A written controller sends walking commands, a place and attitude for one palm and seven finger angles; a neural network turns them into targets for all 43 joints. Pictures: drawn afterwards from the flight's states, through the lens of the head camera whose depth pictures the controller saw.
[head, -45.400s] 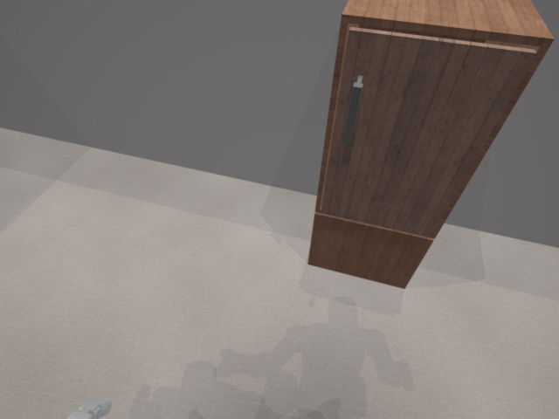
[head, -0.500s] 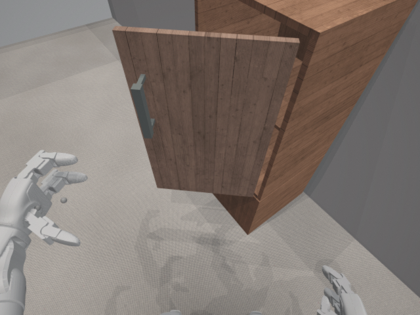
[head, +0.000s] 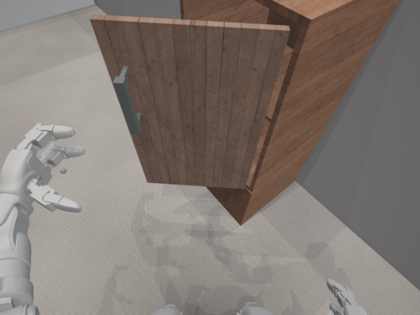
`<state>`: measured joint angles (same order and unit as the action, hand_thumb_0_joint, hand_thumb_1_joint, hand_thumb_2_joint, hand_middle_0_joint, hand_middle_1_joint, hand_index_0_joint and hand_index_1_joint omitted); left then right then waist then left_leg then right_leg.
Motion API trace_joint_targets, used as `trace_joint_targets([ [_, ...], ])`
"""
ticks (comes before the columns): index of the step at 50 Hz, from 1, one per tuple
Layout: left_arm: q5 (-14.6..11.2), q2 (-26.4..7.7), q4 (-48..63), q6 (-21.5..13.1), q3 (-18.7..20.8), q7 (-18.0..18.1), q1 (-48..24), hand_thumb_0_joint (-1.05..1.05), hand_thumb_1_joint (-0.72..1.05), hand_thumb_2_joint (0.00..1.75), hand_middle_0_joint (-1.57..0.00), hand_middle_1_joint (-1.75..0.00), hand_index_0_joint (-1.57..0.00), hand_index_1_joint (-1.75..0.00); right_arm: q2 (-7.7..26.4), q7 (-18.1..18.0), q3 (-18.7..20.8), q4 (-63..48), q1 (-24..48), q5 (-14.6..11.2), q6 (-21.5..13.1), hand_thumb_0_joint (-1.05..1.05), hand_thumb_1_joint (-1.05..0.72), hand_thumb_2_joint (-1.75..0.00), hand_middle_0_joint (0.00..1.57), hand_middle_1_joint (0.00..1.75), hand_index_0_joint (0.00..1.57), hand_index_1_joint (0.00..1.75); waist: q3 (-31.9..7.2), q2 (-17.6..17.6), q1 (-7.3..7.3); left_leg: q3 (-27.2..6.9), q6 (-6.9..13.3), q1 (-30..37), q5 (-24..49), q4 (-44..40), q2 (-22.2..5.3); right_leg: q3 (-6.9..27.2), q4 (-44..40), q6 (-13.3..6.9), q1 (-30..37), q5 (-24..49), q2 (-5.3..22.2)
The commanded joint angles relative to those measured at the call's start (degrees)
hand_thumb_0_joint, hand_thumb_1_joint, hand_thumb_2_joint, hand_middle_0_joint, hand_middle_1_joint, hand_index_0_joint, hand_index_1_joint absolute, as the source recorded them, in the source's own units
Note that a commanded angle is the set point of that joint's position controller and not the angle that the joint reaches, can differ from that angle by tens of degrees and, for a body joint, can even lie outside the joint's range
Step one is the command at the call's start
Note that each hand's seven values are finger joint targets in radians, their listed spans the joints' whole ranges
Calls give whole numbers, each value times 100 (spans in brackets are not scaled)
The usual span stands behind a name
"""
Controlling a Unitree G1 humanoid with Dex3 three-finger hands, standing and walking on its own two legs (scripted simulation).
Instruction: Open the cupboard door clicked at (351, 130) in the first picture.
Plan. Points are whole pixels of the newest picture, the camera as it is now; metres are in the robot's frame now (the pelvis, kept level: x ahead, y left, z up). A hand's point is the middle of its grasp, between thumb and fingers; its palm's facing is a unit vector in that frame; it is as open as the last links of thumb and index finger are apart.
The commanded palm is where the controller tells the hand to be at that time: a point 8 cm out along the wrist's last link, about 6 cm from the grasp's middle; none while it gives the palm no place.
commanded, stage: move the hooked fingers beside the handle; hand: left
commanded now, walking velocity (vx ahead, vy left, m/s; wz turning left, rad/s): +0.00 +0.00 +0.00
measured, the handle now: (130, 101) +0.55 +0.20 +0.06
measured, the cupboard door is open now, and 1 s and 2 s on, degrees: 48 48 48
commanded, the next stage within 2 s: slide the fingers in behind the handle in 1.94 s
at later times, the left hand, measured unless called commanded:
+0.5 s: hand (73, 147) +0.40 +0.28 +0.07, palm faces -0.02 -1.00 -0.01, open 14.0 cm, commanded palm +0.39 +0.32 +0.07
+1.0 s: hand (89, 121) +0.48 +0.27 +0.07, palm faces -0.03 -1.00 -0.02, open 14.0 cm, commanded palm +0.47 +0.31 +0.07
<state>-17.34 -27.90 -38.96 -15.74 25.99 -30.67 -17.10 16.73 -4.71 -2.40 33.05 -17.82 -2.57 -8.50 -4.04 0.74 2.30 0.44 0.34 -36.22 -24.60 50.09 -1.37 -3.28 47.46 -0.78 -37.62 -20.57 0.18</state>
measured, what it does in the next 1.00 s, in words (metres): stands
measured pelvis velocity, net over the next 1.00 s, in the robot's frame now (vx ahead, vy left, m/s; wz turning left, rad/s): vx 0.00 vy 0.02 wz -0.03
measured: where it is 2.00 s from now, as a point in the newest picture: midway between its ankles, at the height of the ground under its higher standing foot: outside the picture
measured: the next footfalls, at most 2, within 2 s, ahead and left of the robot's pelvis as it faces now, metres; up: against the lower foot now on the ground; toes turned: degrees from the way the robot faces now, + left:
none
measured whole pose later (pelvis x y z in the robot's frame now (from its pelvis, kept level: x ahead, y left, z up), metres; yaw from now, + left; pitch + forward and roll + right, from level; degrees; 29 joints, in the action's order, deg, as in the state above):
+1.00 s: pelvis +0.00 +0.02 -0.02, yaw -2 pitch +19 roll -3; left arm -8.6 -38.3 -66.6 -19.9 28.3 -28.5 -46.7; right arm 16.8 -2.8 -3.0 34.7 -22.7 -1.1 2.0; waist -4.3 0.1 8.3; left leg 1.0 1.6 -48.6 -26.8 56.6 -2.2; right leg -2.6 51.4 0.3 -49.2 -20.8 -0.6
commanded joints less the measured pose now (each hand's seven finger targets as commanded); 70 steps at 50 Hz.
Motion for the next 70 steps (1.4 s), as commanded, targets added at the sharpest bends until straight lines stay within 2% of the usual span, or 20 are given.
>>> trace_joint_targets([
  [1,-140,-1711,815,-398,429,-31,-1762,0,-50,30,-30,-120,-30,-120,893,-73,401,-674,-155,-30,-144,0,-90,-90,20,30,20,30,-1648,187,9,-64,102,370,1364,-679,153,264,-551,-37,1118,1164,-95],
  [7,-62,-1886,787,-619,477,-37,-2261,0,-50,30,-30,-120,-30,-120,897,-51,444,-594,-322,2,-23,0,-90,-90,20,30,20,30,-2201,509,4,-89,102,631,1760,-586,148,266,-414,-60,1190,1503,-117],
  [16,7,-2018,325,-575,566,-55,-2428,0,-50,30,-30,-120,-30,-120,915,23,454,-600,-477,11,226,0,-90,-90,20,30,20,30,-2124,425,25,-80,104,546,2151,-539,101,220,-338,-65,1123,1886,-157],
  [20,67,-2005,-170,-630,384,-49,-3234,0,-50,30,-30,-120,-30,-120,959,-6,427,-514,-519,1,315,0,-90,-90,20,30,20,30,-1728,247,235,-86,126,274,1527,-501,94,223,-379,-60,748,1337,-161],
  [21,136,-2011,-192,-671,324,-62,-3411,0,-50,30,-30,-120,-30,-120,953,0,423,-496,-528,8,327,0,-90,-90,20,30,20,30,-1900,586,218,-93,107,399,1530,-502,100,227,-345,-71,684,1283,-159],
  [23,215,-2103,-239,-741,347,-48,-3518,0,-50,30,-30,-120,-30,-120,963,7,438,-468,-588,30,361,0,-90,-90,20,30,20,30,-2131,672,209,-149,90,561,1737,-448,88,196,-283,-87,613,1339,-158],
  [26,219,-2037,-394,-785,283,-45,-3749,0,-50,30,-30,-120,-30,-120,972,24,444,-425,-671,48,425,0,-90,-90,20,30,20,30,-2316,562,241,-203,79,699,2003,-373,55,164,-215,-86,530,1460,-185],
  [30,311,-2132,-912,-737,228,44,-4338,0,-50,30,-30,-120,-30,-120,1008,21,402,-331,-728,54,519,0,-90,-90,20,30,20,30,-2010,436,367,-239,94,400,1656,-331,51,134,-189,-92,288,1171,-179],
  [32,437,-2440,-1145,-728,415,92,-4335,0,-50,30,-30,-120,-30,-120,1048,19,395,-351,-789,68,584,0,-90,-90,20,30,20,30,-2181,421,319,-230,95,275,1613,-312,55,164,-151,-71,354,1166,-169],
  [33,493,-2365,-1034,-764,280,114,-4589,0,-50,30,-30,-120,-30,-120,1026,27,397,-339,-797,72,602,0,-90,-90,20,30,20,30,-2232,533,401,-242,101,351,1633,-285,49,164,-135,-59,248,1149,-169],
  [36,521,-2422,-946,-874,373,150,-4587,0,-50,30,-30,-120,-30,-120,1015,73,421,-321,-923,111,667,0,-90,-90,20,30,20,30,-2674,807,333,-287,45,760,2238,-180,14,136,-41,-82,210,1422,-204],
  [38,518,-2386,-1159,-837,344,157,-4600,0,-50,30,-30,-120,-30,-120,1019,92,406,-306,-937,110,723,0,-90,-90,20,30,20,30,-2554,792,371,-271,48,632,2160,-160,11,143,-53,-67,158,1393,-209],
  [40,521,-2463,-1407,-788,360,160,-4774,0,-50,30,-30,-120,-30,-120,1047,72,391,-293,-996,108,778,0,-90,-90,20,30,20,30,-2293,405,459,-277,105,294,1904,-168,9,121,-60,-68,172,1286,-230],
  [46,670,-2788,-1423,-818,475,206,-5101,0,-50,30,-30,-120,-30,-120,1087,90,388,-259,-1201,148,905,0,-90,-90,20,30,20,30,-2741,721,491,-285,93,477,2136,-84,-1,158,-18,-57,160,1424,-247],
  [52,793,-2840,-1797,-730,334,212,-5590,0,-50,30,-30,-120,-30,-120,1131,80,361,-137,-1354,170,1010,0,-90,-90,20,30,20,30,-2527,842,705,-317,108,385,1935,8,-30,148,-34,-41,-259,1189,-256],
  [56,888,-3304,-1932,-686,600,233,-5664,0,-50,30,-30,-120,-30,-120,1165,76,339,-165,-1487,198,1068,0,-90,-90,20,30,20,30,-2768,810,653,-316,116,235,2154,72,-22,160,46,-41,-23,1434,-265],
  [61,828,-3101,-1651,-705,557,162,-5313,0,-50,30,-30,-120,-30,-120,1128,161,374,-244,-1560,221,1172,0,-90,-90,20,30,20,30,-3084,1082,569,-317,68,672,2937,140,-69,120,91,-43,-42,1842,-300],
  [65,726,-2962,-1598,-625,565,151,-4997,0,-50,30,-30,-120,-30,-120,1107,187,395,-359,-1532,199,1241,0,-90,-90,20,30,20,30,-2863,797,550,-255,119,467,2798,93,-55,101,62,-41,85,1904,-325],
  [67,765,-3053,-1598,-630,611,199,-5093,0,-50,30,-30,-120,-30,-120,1123,193,404,-341,-1510,193,1256,0,-90,-90,20,30,20,30,-2665,810,583,-254,121,402,2577,66,-60,114,10,-19,-23,1746,-323],
  [70,760,-3224,-1258,-780,741,273,-5329,0,-50,30,-30,-120,-30,-120,1123,177,410,-346,-1499,210,1243,0,-90,-90,20,30,20,30,-2917,965,577,-246,122,513,2639,101,-45,148,58,-48,109,1836,-330],
])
